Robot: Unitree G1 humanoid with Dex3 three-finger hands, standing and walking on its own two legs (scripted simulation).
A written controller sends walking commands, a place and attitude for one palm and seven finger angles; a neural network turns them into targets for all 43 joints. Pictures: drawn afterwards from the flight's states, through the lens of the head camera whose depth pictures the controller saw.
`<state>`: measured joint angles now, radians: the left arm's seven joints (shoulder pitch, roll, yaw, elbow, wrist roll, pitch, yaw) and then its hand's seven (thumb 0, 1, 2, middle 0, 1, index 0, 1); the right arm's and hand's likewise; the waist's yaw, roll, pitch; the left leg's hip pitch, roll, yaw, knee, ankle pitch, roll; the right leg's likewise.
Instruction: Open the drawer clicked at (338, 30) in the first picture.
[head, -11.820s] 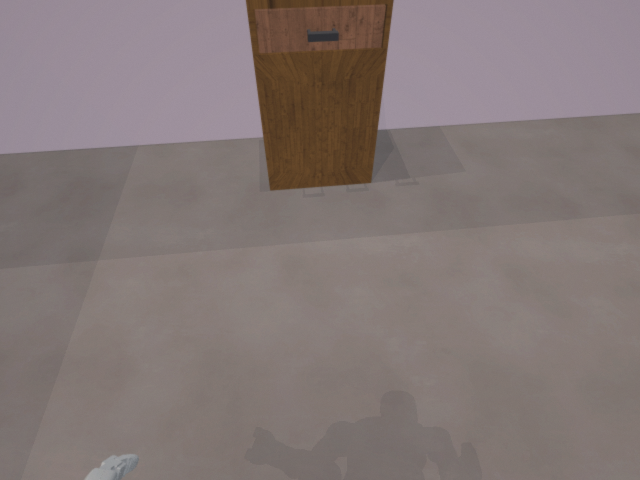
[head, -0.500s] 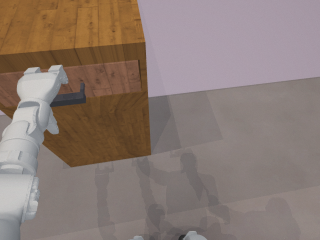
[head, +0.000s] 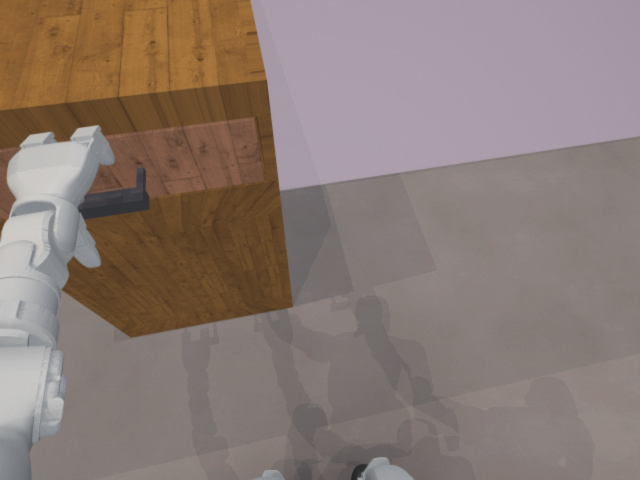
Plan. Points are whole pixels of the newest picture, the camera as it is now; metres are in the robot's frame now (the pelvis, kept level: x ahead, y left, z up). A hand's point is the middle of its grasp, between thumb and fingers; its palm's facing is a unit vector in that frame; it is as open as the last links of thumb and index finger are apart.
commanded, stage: move the hooked fingers above the handle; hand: left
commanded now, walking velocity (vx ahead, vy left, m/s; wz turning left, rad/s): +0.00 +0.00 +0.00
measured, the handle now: (109, 191) +0.51 +0.31 -0.02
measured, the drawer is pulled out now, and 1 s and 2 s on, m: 0.00 0.00 0.00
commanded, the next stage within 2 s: lower the fingers behind the handle in 0.94 s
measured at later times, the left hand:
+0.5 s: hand (77, 195) +0.47 +0.31 +0.04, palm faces -0.05 -0.03 -1.00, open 13.8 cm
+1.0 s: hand (74, 193) +0.47 +0.32 +0.04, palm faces -0.04 -0.02 -1.00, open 13.8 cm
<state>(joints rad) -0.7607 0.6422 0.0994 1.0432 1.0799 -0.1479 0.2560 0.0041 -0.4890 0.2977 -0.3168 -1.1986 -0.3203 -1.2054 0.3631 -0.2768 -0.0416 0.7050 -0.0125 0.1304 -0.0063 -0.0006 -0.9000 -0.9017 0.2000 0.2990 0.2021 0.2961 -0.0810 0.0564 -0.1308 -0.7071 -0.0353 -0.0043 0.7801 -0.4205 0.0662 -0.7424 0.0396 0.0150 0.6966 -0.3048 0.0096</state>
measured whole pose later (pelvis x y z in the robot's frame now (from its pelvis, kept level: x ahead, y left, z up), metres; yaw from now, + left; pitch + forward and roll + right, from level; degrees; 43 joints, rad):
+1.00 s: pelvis +0.00 +0.01 +0.00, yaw +0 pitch +21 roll -3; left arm -0.83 0.66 0.08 1.09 1.08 -0.14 0.28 0.00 -0.49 0.30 -0.32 -1.20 -0.33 -1.22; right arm 0.34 -0.29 -0.04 0.70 -0.01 0.12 -0.01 0.00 -0.90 -0.90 0.20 0.30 0.20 0.30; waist -0.09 0.05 -0.13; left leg -0.74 -0.04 -0.01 0.82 -0.43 0.08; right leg -0.77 0.03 0.01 0.72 -0.31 0.02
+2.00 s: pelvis -0.01 +0.00 -0.03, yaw +0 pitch +26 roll -4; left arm -0.81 0.69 0.09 1.13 1.11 -0.19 0.33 0.00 -0.49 0.30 -0.30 -1.21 -0.32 -1.20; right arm 0.33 -0.28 -0.04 0.71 -0.03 0.10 -0.01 0.00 -0.90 -0.90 0.20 0.30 0.20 0.30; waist -0.10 0.05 -0.15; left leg -0.94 -0.04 -0.03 0.98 -0.49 0.07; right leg -0.96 0.04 -0.02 0.87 -0.36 0.01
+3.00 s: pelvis -0.01 +0.00 -0.03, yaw +0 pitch +26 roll -5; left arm -0.80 0.67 0.09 1.11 1.09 -0.13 0.32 0.00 -0.19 0.43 -0.30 -1.19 -0.31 -1.23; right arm 0.34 -0.27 -0.03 0.73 -0.03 0.10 0.00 0.00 -0.90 -0.90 0.20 0.30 0.20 0.30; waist -0.11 0.06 -0.15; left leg -0.97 -0.03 -0.03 1.02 -0.51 0.07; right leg -0.98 0.05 -0.03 0.90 -0.38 0.01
